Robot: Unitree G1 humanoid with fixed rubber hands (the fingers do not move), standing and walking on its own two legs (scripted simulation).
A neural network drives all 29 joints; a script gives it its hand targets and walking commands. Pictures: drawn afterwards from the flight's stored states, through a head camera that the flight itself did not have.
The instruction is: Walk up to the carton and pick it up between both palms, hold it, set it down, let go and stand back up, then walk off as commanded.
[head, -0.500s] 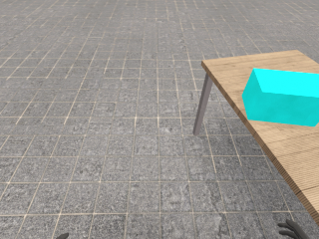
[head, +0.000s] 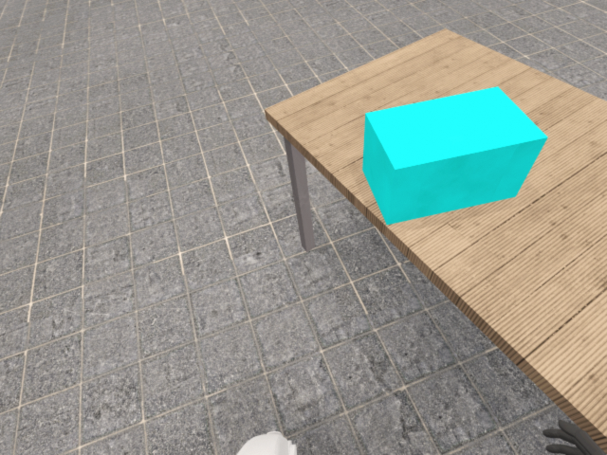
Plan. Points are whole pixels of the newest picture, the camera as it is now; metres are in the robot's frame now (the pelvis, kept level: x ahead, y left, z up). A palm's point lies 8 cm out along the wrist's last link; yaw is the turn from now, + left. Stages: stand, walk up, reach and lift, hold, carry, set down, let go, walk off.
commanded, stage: walk up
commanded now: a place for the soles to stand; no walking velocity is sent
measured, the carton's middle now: (442, 155) +0.65 -0.23 -0.05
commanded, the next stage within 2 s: none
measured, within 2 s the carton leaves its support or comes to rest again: neither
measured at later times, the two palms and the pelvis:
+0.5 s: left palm (64, 398) +0.23 +0.44 -0.14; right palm (461, 438) +0.17 -0.16 -0.09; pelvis +0.11 +0.15 -0.01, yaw -10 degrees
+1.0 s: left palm (51, 373) +0.28 +0.51 -0.18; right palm out of the picture +0.07 -0.07 -0.07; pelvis +0.09 +0.27 -0.04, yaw -22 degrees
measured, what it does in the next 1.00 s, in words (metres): steps to the left, turning right: left foot, then right foot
